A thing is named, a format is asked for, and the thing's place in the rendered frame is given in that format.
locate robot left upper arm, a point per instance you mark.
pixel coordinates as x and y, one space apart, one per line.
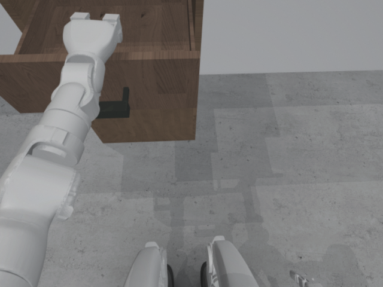
40 193

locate handle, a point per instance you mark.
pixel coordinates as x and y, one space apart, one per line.
115 109

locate robot left hand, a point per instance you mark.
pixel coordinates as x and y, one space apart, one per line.
99 37

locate robot left forearm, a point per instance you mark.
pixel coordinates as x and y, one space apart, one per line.
60 133

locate robot right hand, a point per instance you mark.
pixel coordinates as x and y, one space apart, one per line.
303 279

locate robot left thigh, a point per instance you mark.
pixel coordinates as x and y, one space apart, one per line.
149 266

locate drawer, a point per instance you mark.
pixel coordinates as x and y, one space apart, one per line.
156 59

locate robot thigh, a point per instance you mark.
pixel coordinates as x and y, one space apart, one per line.
149 266
223 259

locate cabinet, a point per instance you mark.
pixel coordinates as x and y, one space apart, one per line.
143 125

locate robot right thigh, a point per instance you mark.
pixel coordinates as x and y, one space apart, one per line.
223 259

